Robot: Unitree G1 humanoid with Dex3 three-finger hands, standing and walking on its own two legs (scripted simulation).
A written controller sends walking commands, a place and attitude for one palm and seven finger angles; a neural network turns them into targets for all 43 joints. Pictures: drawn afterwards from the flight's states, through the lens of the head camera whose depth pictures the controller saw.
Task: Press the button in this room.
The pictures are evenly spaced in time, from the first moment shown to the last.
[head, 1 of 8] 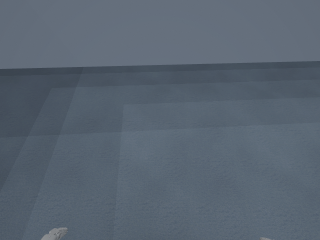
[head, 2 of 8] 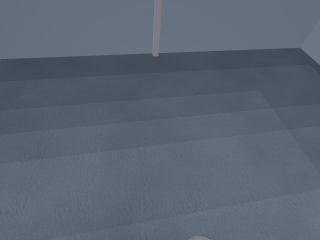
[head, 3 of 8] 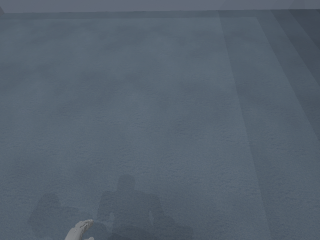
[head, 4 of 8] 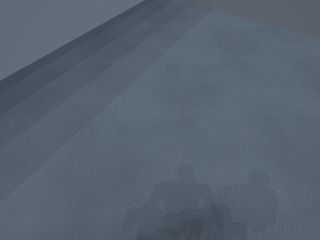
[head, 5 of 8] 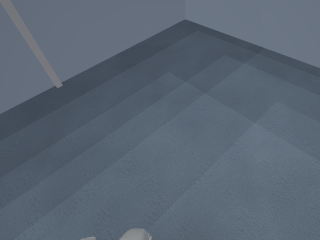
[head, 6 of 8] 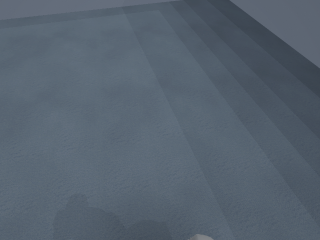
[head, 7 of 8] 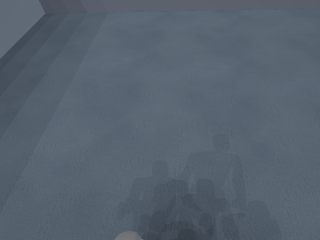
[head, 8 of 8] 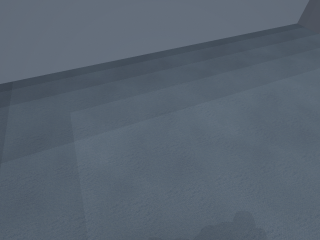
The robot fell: no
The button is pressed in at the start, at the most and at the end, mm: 0 0 0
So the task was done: no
